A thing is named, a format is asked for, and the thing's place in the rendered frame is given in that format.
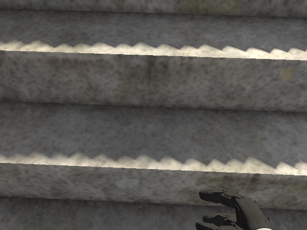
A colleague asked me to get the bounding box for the robot right hand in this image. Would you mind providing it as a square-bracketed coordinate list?
[196, 187, 270, 230]

